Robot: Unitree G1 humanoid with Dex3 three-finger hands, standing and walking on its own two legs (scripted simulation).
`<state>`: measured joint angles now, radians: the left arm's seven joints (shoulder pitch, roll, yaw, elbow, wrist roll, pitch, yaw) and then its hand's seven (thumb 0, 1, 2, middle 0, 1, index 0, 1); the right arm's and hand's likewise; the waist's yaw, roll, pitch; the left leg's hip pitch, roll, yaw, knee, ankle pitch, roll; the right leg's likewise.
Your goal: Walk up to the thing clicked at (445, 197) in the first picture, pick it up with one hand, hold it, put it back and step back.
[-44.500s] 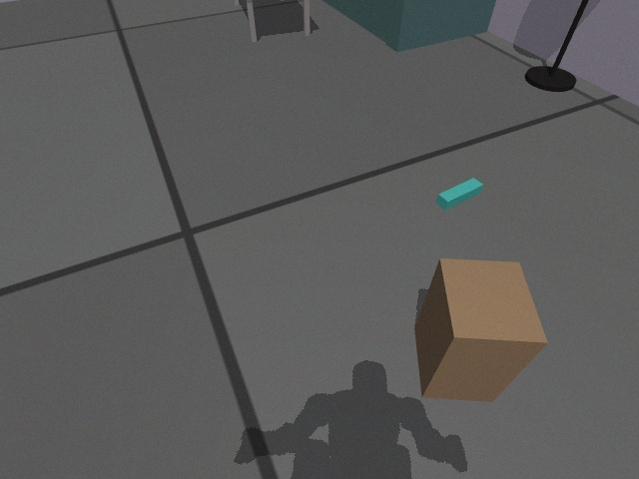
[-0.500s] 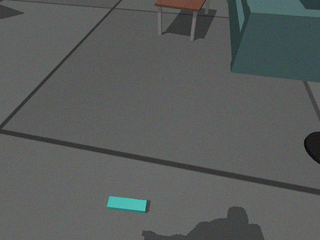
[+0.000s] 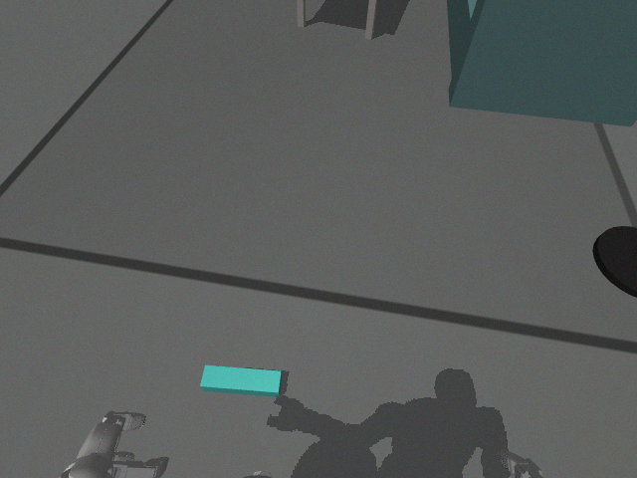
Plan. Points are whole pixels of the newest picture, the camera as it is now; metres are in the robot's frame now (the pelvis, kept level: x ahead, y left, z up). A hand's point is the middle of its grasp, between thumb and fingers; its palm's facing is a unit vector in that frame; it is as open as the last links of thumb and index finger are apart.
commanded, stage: rise first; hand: left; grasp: from above
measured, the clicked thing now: (242, 381) +0.43 +0.24 -0.73
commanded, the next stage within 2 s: none
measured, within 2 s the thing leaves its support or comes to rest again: neither
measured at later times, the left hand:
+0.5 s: hand out of the picture +0.12 +0.27 -0.21, palm faces -0.16 -0.88 -0.45, open 14.1 cm
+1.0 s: hand (175, 439) +0.23 +0.30 -0.40, palm faces -0.45 -0.49 -0.75, open 14.2 cm
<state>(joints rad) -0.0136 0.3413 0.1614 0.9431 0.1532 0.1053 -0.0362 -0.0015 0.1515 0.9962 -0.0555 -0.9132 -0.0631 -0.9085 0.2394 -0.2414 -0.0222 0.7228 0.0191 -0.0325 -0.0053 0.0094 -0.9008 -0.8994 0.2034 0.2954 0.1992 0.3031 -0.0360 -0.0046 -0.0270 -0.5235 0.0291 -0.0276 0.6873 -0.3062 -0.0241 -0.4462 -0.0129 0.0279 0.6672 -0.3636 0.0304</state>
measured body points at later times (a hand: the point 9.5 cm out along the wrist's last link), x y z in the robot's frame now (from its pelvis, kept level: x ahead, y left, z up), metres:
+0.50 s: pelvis -0.01 +0.00 -0.07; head +0.09 +0.02 +0.37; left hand +0.13 +0.31 -0.18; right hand +0.17 -0.25 -0.16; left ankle +0.02 +0.13 -0.72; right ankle -0.02 -0.14 -0.72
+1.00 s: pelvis -0.07 +0.00 -0.25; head +0.13 +0.02 +0.15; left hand +0.25 +0.32 -0.35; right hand +0.12 -0.27 -0.37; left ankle +0.02 +0.13 -0.72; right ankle -0.02 -0.14 -0.72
